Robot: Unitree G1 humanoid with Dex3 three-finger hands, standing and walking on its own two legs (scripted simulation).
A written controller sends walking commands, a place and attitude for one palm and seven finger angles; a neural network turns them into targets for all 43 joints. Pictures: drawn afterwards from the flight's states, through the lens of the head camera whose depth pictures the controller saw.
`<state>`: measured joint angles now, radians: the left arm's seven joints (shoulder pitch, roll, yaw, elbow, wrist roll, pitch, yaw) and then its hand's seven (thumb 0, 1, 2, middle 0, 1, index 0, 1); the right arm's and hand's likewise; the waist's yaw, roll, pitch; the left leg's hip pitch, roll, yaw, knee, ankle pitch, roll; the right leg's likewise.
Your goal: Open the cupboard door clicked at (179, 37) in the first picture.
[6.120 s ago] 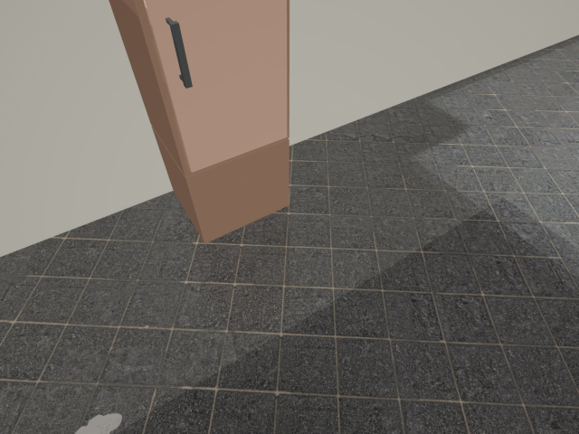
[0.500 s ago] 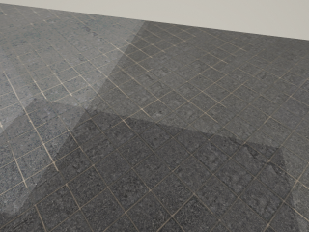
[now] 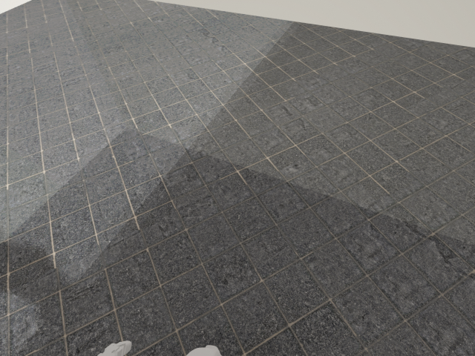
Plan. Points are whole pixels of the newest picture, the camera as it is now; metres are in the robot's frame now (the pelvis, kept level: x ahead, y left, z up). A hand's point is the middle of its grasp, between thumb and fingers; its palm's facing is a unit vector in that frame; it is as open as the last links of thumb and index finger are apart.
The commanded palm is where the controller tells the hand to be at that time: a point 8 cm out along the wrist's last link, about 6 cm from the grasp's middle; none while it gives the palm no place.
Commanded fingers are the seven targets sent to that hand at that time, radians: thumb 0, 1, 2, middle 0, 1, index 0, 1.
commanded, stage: turn to face it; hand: left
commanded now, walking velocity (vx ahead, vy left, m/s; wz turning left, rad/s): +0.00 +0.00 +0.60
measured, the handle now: out of the picture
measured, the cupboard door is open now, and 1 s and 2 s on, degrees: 0 0 0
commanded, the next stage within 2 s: none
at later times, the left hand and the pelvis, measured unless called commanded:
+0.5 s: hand out of the picture -0.07 +0.25 -0.18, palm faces +0.36 -0.90 -0.26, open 7.4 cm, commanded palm none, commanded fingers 0.00 0.90 0.90 -0.20 -0.30 -0.20 -0.30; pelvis -0.03 +0.03 -0.01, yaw +19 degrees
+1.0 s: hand out of the picture -0.02 +0.21 -0.13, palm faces +0.55 -0.78 -0.29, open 7.4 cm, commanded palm none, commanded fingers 0.00 0.90 0.90 -0.20 -0.30 -0.20 -0.30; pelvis -0.01 -0.01 +0.01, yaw +36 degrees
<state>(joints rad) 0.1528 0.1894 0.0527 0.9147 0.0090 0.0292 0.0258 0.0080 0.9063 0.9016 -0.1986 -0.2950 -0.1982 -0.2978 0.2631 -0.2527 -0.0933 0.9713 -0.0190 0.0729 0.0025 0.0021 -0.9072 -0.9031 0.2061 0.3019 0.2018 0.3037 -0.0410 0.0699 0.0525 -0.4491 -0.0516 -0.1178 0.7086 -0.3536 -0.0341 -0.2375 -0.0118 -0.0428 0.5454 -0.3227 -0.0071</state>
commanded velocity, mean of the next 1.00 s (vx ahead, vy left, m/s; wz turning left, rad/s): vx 0.00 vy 0.00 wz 0.60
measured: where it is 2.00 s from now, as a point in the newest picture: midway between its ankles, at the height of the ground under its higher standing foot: outside the picture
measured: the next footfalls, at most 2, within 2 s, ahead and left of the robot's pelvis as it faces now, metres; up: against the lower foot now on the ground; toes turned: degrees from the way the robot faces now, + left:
left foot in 0.42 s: -0.02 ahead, +0.14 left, +0.00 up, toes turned +23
right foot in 0.86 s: +0.08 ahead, -0.08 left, +0.00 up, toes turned +28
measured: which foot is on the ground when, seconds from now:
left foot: up 0.00-0.40, down 0.42-0.86, up 0.88-1.00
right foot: down 0.00-0.42, up 0.44-0.84, down 0.86-1.00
